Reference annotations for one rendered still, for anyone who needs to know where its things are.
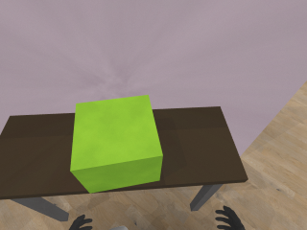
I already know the carton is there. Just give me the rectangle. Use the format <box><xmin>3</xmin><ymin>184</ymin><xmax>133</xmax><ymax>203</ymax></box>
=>
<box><xmin>70</xmin><ymin>95</ymin><xmax>163</xmax><ymax>194</ymax></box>

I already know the table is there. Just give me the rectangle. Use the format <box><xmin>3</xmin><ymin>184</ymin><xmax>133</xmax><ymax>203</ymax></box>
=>
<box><xmin>0</xmin><ymin>106</ymin><xmax>248</xmax><ymax>222</ymax></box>

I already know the right robot hand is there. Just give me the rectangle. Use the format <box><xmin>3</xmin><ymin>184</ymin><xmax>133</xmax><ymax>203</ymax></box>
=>
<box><xmin>215</xmin><ymin>206</ymin><xmax>246</xmax><ymax>230</ymax></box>

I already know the left robot hand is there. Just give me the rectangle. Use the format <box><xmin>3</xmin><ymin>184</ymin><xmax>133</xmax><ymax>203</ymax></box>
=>
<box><xmin>69</xmin><ymin>214</ymin><xmax>93</xmax><ymax>230</ymax></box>

